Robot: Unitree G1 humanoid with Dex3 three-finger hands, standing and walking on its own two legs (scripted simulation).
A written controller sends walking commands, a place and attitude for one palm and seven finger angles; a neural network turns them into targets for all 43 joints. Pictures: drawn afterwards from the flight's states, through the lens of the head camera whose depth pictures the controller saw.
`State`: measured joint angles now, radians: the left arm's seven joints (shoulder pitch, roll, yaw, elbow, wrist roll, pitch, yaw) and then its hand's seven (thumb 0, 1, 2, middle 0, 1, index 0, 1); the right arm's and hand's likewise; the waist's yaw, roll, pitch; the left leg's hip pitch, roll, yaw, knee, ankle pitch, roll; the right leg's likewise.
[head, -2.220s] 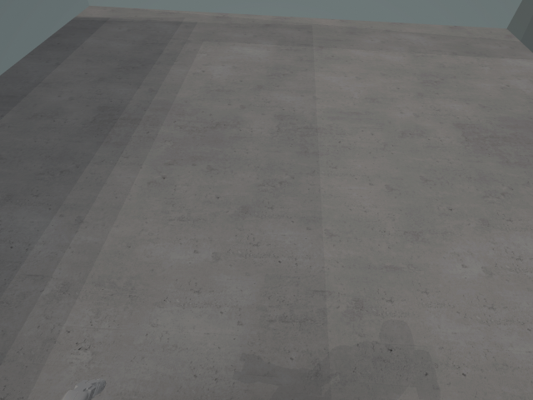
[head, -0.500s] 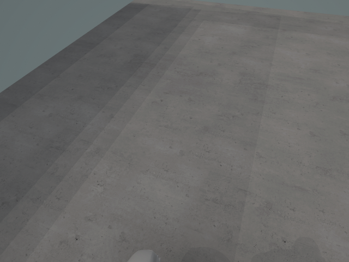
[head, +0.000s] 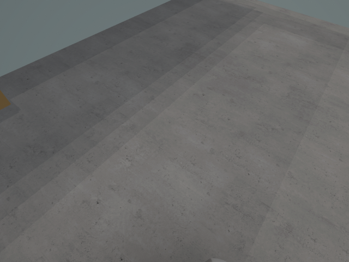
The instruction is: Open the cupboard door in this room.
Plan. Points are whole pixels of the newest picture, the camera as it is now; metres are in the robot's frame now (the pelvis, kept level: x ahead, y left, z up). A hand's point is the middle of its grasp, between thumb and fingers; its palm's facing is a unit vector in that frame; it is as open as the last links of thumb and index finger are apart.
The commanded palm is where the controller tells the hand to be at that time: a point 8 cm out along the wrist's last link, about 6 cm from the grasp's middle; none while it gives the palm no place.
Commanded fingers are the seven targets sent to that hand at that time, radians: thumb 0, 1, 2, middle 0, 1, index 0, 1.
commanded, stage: turn or walk to find it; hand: left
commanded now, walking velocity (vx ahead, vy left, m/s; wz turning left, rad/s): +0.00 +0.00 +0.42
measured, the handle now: out of the picture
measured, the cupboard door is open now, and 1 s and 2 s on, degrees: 0 0 0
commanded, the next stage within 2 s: stand and wait in 1.20 s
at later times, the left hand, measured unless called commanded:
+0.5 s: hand out of the picture -0.01 +0.15 -0.16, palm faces +0.25 -0.94 -0.24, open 7.4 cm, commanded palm none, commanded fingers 0.00 0.90 0.90 -0.20 -0.30 -0.20 -0.30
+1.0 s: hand out of the picture -0.07 +0.20 -0.16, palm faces +0.45 -0.86 -0.25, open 7.4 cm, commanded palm none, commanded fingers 0.00 0.90 0.90 -0.20 -0.30 -0.20 -0.30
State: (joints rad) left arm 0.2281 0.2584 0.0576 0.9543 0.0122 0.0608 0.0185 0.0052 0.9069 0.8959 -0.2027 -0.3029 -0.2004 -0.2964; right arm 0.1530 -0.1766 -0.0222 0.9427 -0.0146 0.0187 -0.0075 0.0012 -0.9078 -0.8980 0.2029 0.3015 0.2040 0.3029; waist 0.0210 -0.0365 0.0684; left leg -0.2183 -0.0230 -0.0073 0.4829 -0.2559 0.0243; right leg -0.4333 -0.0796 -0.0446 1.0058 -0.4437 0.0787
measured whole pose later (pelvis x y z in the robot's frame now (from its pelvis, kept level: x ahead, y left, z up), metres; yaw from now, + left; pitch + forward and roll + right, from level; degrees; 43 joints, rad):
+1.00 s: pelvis -0.06 -0.02 +0.00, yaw +25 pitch +0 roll +0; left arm 0.18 0.23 0.06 0.94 0.01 0.06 0.02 0.00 0.91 0.90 -0.20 -0.30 -0.20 -0.30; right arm 0.19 -0.18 -0.04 0.95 -0.02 0.03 -0.01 0.00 -0.91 -0.90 0.20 0.30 0.20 0.30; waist -0.02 -0.01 0.05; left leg -0.26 -0.04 -0.03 0.46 -0.20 0.04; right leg -0.36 -0.05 -0.03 0.81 -0.44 0.07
